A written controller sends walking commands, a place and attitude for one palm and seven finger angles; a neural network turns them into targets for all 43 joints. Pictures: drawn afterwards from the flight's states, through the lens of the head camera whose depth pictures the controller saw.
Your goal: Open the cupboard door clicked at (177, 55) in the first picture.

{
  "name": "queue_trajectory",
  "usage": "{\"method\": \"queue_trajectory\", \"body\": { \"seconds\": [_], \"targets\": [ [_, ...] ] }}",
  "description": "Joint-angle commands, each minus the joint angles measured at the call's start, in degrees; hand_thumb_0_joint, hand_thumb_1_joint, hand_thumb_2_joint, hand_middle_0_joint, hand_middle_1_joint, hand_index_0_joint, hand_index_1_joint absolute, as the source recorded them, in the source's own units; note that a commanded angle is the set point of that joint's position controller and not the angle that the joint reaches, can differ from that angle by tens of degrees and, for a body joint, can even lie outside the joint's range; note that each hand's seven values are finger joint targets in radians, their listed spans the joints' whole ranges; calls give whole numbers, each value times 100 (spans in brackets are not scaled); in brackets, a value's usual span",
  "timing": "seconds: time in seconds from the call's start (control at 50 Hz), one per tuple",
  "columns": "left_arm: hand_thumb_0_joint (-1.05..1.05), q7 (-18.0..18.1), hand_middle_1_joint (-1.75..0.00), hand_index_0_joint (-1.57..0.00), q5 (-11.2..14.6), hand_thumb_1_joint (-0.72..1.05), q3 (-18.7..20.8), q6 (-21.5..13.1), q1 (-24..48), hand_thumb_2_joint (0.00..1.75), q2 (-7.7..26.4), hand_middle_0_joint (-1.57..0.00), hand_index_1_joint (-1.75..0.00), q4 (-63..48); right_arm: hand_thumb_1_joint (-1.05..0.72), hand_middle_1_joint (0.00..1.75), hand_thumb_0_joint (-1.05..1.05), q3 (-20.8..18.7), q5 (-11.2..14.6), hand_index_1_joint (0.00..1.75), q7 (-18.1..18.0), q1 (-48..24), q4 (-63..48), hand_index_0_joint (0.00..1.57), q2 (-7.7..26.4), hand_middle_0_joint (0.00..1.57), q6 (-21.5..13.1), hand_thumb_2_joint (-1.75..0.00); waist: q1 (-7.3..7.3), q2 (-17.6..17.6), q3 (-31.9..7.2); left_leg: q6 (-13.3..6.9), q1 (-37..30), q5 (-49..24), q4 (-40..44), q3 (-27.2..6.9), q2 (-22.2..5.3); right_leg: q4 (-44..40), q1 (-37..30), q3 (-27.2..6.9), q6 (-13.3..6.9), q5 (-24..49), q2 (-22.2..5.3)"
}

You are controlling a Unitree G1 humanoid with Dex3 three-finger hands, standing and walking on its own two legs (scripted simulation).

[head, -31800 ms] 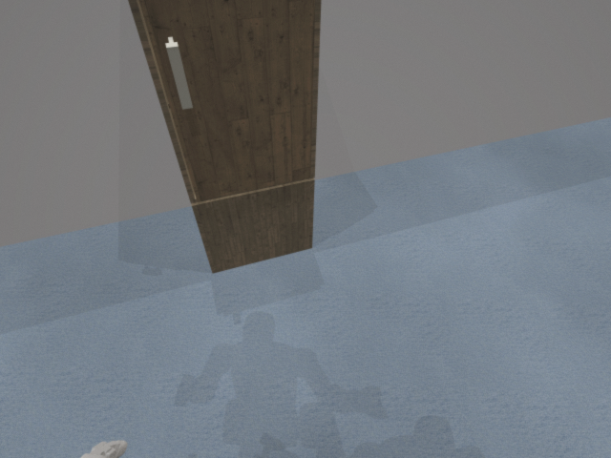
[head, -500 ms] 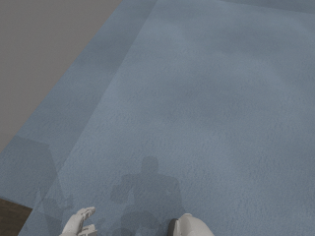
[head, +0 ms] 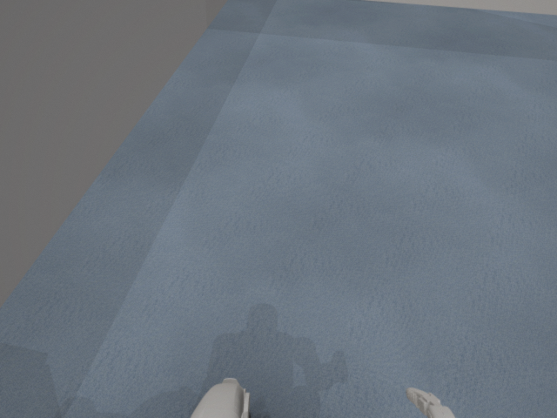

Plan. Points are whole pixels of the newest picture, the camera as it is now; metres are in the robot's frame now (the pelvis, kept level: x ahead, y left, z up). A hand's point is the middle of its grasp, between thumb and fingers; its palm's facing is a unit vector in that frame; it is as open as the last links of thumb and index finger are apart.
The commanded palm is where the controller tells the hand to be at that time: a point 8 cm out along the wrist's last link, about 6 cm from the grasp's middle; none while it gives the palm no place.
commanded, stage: walk to a spot facing it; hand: left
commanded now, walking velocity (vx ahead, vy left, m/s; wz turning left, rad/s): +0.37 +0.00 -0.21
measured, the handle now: out of the picture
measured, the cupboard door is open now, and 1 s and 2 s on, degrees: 45 45 45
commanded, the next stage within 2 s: turn to face it in 0.58 s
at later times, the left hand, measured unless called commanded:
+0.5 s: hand (223, 271) +0.40 +0.17 -0.16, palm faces -0.22 -0.96 -0.18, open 7.4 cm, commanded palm none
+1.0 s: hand (268, 224) +0.54 +0.09 -0.18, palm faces -0.15 -0.97 -0.18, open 7.2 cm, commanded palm none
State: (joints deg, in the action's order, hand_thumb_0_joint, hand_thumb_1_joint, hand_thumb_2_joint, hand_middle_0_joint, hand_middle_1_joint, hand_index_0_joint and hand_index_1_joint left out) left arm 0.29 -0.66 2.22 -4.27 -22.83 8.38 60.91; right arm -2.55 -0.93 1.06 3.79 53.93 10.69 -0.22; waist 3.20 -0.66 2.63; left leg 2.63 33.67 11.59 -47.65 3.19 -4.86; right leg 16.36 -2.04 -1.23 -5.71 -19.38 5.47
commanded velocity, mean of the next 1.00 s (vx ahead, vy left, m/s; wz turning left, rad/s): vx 0.21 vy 0.00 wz -0.02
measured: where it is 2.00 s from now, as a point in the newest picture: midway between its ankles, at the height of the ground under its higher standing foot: (339, 326)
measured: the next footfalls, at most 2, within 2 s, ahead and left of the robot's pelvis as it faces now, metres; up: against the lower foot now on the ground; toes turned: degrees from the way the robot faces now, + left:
left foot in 0.10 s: +0.19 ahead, +0.12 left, +0.00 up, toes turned +3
right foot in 0.60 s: +0.40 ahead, -0.14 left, +0.00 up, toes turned -22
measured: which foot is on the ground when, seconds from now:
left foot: up 0.00-0.08, down 0.10-0.62, up 0.64-1.00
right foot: down 0.00-0.12, up 0.14-0.58, down 0.60-1.00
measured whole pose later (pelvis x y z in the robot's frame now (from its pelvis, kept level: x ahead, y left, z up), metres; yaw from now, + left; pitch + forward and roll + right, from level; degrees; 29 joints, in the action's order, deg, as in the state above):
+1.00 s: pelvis +0.47 -0.08 +0.00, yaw -10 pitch +0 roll +0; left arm 0.9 -0.6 2.2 -2.5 -13.0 9.9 60.1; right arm -2.0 -0.5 -0.2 11.4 59.1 10.4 0.9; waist -1.7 0.8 3.4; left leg 1.8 28.5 15.3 -44.3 6.7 -3.7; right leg 24.5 1.9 12.3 -2.5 -22.3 0.1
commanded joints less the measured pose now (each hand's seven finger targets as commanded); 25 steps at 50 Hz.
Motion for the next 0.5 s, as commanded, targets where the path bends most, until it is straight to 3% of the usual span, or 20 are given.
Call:
{"method": "queue_trajectory", "body": {
  "seconds": [0.0, 0.02, 0.04, 0.06, 0.08, 0.1, 0.12, 0.14, 0.16, 0.18, 0.2, 0.22, 0.26, 0.32, 0.4, 0.44, 0.48],
  "targets": [
    [0, 110, -30, -20, -35, 90, 183, -112, -334, 90, 977, -20, -30, -74, -90, 30, 0, -80, -6, 30, 1, -282, -489, 20, 319, 20, -263, -90, -276, 626, 86, -218, -376, 399, 1014, 333, 397, 554, -347, -891, -374, 5665, -1733],
    [0, 109, -30, -20, -21, 90, 207, -124, -207, 90, 1035, -20, -30, -79, -90, 30, 0, -100, -25, 30, -47, 255, -294, 20, 378, 20, -296, -90, -527, 638, -155, -296, -1170, 215, 1373, 485, 609, 1025, -168, -732, -253, 6113, -1572],
    [0, 99, -30, -20, 17, 90, 216, -129, -116, 90, 1052, -20, -30, -75, -90, 30, 0, -145, -53, 30, -110, 1062, -30, 20, 537, 20, -325, -90, -875, 507, -485, -422, -2464, -319, 1741, 483, 656, 1847, 469, -588, -82, 5928, -1394],
    [0, 68, -30, -20, 60, 90, 222, -143, -66, 90, 941, -20, -30, -171, -90, 30, 0, -247, -112, 30, -166, 1992, 209, 20, 933, 20, -353, -90, -1231, 105, -1053, -753, -4043, -728, 1781, -503, -177, 3100, 1678, -442, 130, 4456, -1054],
    [0, -4, -30, -20, 128, 90, 143, -151, -442, 90, 575, -20, -30, -231, -90, 30, 0, -380, -187, 30, -203, 2636, 312, 20, 1525, 20, -380, -90, -1206, -1355, -1924, -1558, -5398, -1332, 2047, -2762, -1991, 5365, 3063, 119, 326, 441, -270],
    [0, 29, -30, -20, 92, 90, 147, -182, -146, 90, 649, -20, -30, -339, -90, 30, 0, -313, -99, 30, -235, 2563, 255, 20, 1439, 20, -306, -90, -1079, -1150, -1750, -1897, -5020, -1739, 2750, -3435, -2499, 6384, 3509, -200, 231, -967, -350],
    [0, 38, -30, -20, 19, 90, 175, -145, 215, 90, 709, -20, -30, -386, -90, 30, 0, -252, -75, 30, -232, 2107, 170, 20, 1207, 20, -305, -90, -902, -571, -876, -1836, -4029, -1126, 3009, -2973, -2310, 6614, 3800, -259, 248, -697, -699],
    [0, -9, -30, -20, -38, 90, 185, -98, 524, 90, 596, -20, -30, -419, -90, 30, 0, -167, -76, 30, -241, 1774, 133, 20, 839, 20, -373, -90, -741, -536, -212, -1510, -3103, -905, 3202, -2428, -2006, 6587, 3916, -246, 314, -186, -885],
    [0, -74, -30, -20, -70, 90, 208, -2, 551, 90, 456, -20, -30, -387, -90, 30, 0, -85, -92, 30, -256, 1649, 134, 20, 567, 20, -422, -90, -559, -423, 168, -1297, -2515, -681, 3410, -1922, -1797, 6418, 3804, -256, 363, 64, -1018],
    [0, -126, -30, -20, -96, 90, 179, 98, 377, 90, 324, -20, -30, -312, -90, 30, 0, -36, -85, 30, -264, 1554, 184, 20, 417, 20, -457, -90, -389, -479, 318, -1080, -2210, -565, 3507, -1300, -1602, 6167, 3642, -216, 408, 261, -1114],
    [0, -151, -30, -20, -117, 90, 156, 177, 311, 90, 197, -20, -30, -290, -90, 30, 0, -14, -89, 30, -271, 1642, 240, 20, 343, 20, -505, -90, -323, -410, 250, -986, -2216, -1027, 3545, -923, -1407, 5935, 3631, -131, 438, 390, -1075],
    [0, -163, -30, -20, -115, 90, 154, 234, 272, 90, 110, -20, -30, -298, -90, 30, 0, -8, -71, 30, -279, 1677, 292, 20, 373, 20, -525, -90, -243, -503, 160, -972, -2285, -1362, 3559, -542, -1331, 5687, 3669, -88, 476, 464, -1108],
    [0, -186, -30, -20, -105, 90, 158, 320, 373, 90, 91, -20, -30, -359, -90, 30, 0, -5, -40, 30, -262, 1744, 334, 20, 414, 20, -518, -90, -170, -576, 119, -960, -2264, -1451, 3669, -89, -1208, 5229, 3681, 11, 513, 749, -1177],
    [0, -240, -30, -20, -113, 90, 158, 346, 911, 90, 81, -20, -30, -522, -90, 30, 0, -9, -54, 30, -233, 1977, 414, 20, 433, 20, -486, -90, -229, -438, 307, -853, -2262, -1483, 3733, 344, -1061, 4278, 3726, 263, 516, 1319, -1198],
    [0, -288, -30, -20, -100, 90, 120, 328, 1780, 90, 153, -20, -30, -792, -90, 30, 0, 17, -94, 30, -235, 2460, 583, 20, 511, 20, -437, -90, -494, -580, 492, -800, -2794, -1928, 3665, 629, -1121, 3059, 3763, 629, 431, 1538, -1105],
    [0, -290, -30, -20, -90, 90, 103, 316, 2160, 90, 205, -20, -30, -893, -90, 30, 0, 47, -114, 30, -250, 2754, 686, 20, 547, 20, -408, -90, -639, -580, 593, -784, -3064, -2454, 3566, 684, -1213, 2690, 3693, 774, 333, 1362, -984],
    [0, -277, -30, -20, -81, 90, 117, 283, 2147, 90, 325, -20, -30, -919, -90, 30, 0, 27, -131, 30, -254, 2829, 755, 20, 655, 20, -373, -90, -552, -659, 482, -748, -3402, -3529, 3177, 828, -1343, 2397, 3407, 908, 173, 931, -813]
  ]
}}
